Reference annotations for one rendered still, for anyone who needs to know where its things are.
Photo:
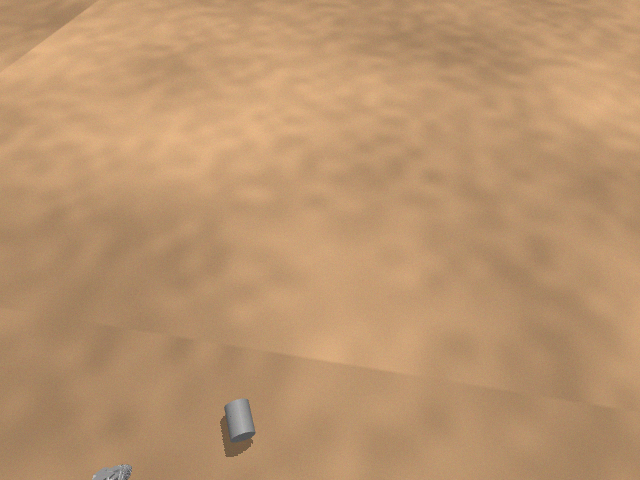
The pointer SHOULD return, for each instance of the left robot hand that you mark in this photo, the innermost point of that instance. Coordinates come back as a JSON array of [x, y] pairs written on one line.
[[120, 472]]

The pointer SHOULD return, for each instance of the can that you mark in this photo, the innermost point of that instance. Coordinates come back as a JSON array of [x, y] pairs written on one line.
[[239, 420]]

